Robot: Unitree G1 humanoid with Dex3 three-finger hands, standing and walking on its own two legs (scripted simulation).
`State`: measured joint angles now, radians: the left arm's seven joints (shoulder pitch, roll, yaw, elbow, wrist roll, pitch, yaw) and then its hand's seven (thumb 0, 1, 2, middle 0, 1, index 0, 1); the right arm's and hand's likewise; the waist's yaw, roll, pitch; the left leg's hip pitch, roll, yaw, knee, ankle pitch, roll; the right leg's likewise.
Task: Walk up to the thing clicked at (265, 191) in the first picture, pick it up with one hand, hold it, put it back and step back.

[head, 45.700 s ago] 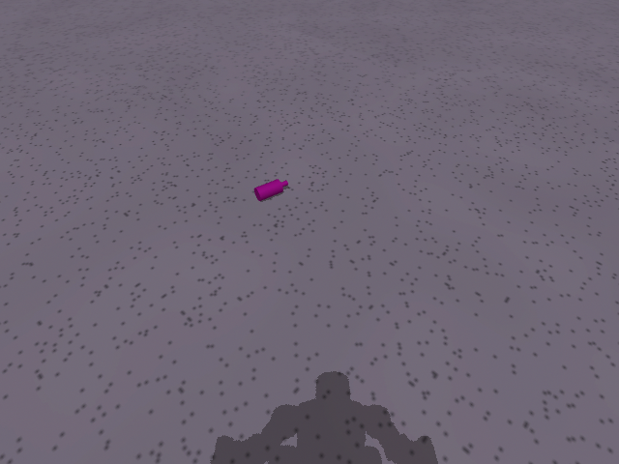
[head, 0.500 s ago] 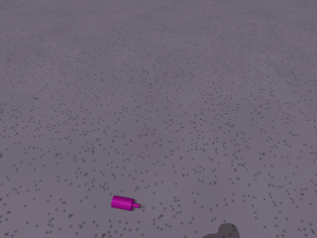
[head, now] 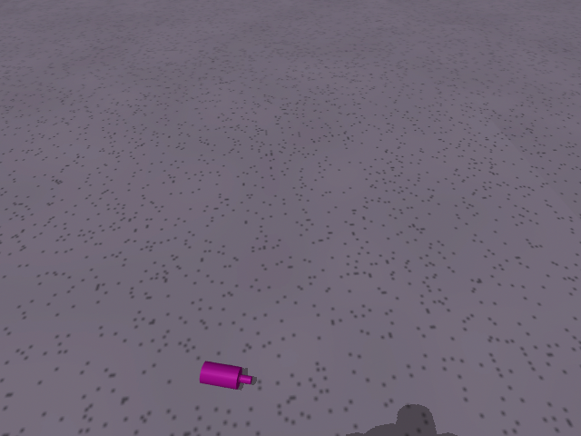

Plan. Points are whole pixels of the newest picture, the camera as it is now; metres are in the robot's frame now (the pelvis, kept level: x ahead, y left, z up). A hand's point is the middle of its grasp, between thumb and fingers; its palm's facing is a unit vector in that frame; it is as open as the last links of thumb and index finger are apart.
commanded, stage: stand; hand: left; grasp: from above
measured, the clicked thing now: (227, 376) +0.46 +0.24 -0.75
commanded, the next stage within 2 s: step back in 0.82 s
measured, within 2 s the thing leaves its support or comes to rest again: neither
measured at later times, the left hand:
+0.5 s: hand out of the picture +0.07 +0.24 -0.16, palm faces +0.01 -0.94 -0.34, open 7.4 cm
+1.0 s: hand out of the picture +0.08 +0.27 -0.16, palm faces +0.01 -0.93 -0.37, open 7.4 cm
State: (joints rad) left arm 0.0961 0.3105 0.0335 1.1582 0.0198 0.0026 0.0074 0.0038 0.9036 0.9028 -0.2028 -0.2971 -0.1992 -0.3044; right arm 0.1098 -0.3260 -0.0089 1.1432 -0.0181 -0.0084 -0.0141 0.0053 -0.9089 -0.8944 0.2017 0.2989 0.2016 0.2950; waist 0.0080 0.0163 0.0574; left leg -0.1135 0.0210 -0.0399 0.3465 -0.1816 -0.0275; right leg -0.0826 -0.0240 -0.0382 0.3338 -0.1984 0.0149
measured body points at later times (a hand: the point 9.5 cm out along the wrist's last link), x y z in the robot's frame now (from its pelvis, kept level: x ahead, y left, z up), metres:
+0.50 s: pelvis +0.00 +0.00 +0.00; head +0.01 -0.01 +0.45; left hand +0.07 +0.29 -0.13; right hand +0.07 -0.30 -0.14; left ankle +0.01 +0.14 -0.75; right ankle -0.01 -0.13 -0.75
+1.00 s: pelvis -0.02 +0.01 -0.01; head +0.04 +0.01 +0.44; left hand +0.08 +0.32 -0.14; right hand +0.08 -0.31 -0.14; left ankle -0.01 +0.13 -0.73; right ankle -0.01 -0.13 -0.75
